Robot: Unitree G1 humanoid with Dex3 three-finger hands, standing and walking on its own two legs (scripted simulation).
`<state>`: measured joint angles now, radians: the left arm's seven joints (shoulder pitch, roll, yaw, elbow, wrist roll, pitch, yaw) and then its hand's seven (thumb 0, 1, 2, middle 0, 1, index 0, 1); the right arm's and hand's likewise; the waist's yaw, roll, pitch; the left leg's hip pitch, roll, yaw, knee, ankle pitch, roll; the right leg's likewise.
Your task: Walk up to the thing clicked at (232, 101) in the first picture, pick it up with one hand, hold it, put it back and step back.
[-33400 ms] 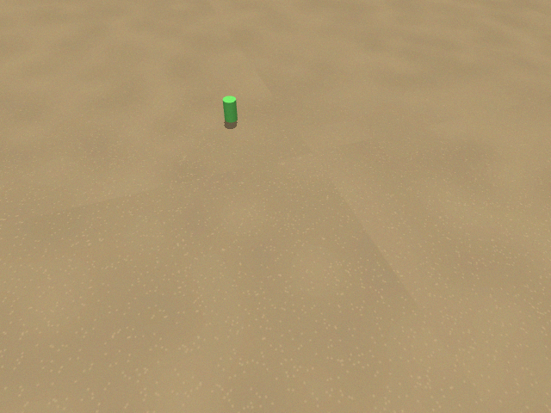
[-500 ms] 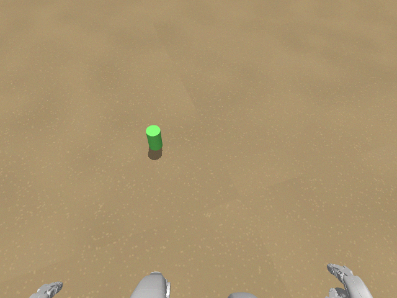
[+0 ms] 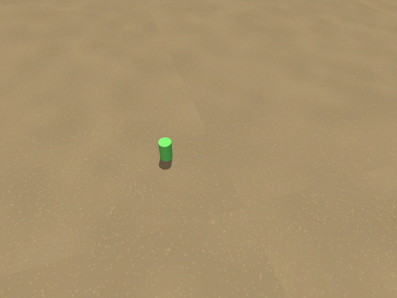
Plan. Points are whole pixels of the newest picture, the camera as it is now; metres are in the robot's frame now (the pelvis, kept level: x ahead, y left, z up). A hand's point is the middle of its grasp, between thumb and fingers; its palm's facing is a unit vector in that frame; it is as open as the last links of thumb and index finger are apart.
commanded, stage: step back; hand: left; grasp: from the side
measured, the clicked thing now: (165, 149) +1.07 +0.19 -0.69
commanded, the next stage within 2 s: stand in 0.72 s
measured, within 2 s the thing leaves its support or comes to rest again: neither
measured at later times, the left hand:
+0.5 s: hand out of the picture +0.11 +0.28 -0.16, palm faces +0.01 -0.93 -0.36, open 7.4 cm
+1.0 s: hand out of the picture +0.15 +0.27 -0.14, palm faces -0.04 -0.94 -0.33, open 7.4 cm
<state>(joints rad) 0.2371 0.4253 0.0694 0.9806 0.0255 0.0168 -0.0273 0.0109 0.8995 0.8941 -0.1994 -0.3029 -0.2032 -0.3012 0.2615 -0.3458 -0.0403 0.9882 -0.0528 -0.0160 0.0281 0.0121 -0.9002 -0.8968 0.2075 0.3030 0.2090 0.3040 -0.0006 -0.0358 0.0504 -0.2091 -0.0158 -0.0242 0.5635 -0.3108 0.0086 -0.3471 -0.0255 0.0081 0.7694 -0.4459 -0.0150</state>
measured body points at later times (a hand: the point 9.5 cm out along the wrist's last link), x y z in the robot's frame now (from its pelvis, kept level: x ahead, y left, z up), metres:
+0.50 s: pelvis +0.05 +0.01 +0.00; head +0.07 +0.03 +0.45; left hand +0.11 +0.33 -0.13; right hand +0.14 -0.29 -0.12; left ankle +0.08 +0.14 -0.73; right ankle +0.03 -0.12 -0.73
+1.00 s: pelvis +0.06 +0.02 +0.02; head +0.07 +0.02 +0.47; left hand +0.15 +0.31 -0.12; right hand +0.15 -0.28 -0.11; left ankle +0.08 +0.14 -0.73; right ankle +0.03 -0.12 -0.73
